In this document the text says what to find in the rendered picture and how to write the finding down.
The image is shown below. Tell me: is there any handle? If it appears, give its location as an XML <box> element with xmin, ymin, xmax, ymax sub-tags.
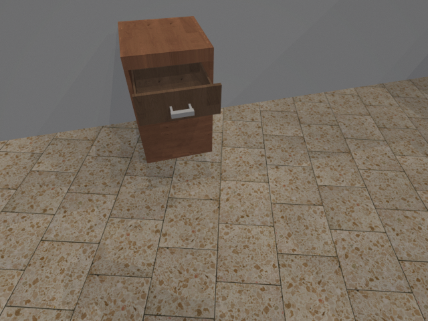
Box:
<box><xmin>169</xmin><ymin>104</ymin><xmax>195</xmax><ymax>119</ymax></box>

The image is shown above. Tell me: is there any cabinet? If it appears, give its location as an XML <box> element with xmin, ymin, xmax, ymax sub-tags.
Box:
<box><xmin>118</xmin><ymin>16</ymin><xmax>214</xmax><ymax>163</ymax></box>

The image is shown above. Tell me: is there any drawer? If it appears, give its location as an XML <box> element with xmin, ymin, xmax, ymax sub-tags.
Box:
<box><xmin>131</xmin><ymin>62</ymin><xmax>222</xmax><ymax>126</ymax></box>

